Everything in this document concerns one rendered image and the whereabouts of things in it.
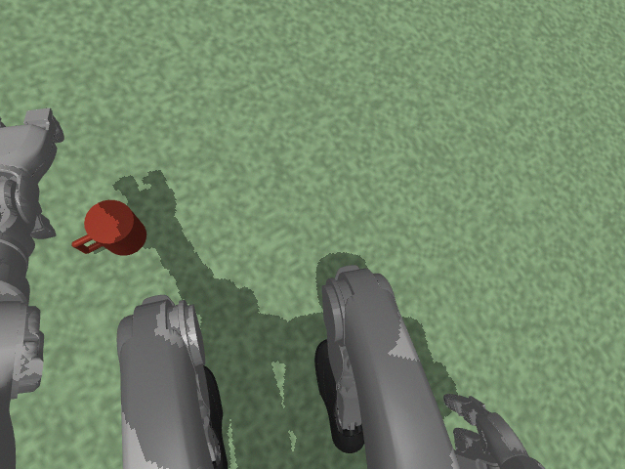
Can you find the mug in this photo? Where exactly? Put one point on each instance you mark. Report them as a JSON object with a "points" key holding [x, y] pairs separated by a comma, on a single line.
{"points": [[113, 225]]}

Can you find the left robot foot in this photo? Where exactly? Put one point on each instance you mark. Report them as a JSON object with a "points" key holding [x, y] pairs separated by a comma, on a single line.
{"points": [[216, 417]]}

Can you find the right robot foot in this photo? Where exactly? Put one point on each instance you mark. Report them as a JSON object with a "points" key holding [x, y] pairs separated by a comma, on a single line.
{"points": [[345, 440]]}

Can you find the left robot hand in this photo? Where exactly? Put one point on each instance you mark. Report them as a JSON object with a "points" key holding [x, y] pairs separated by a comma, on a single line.
{"points": [[31, 148]]}

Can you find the right robot hand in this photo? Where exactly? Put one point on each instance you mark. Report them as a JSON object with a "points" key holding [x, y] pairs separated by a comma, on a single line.
{"points": [[495, 443]]}

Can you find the left robot arm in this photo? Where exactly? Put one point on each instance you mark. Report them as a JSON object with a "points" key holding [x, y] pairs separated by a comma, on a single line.
{"points": [[21, 341]]}

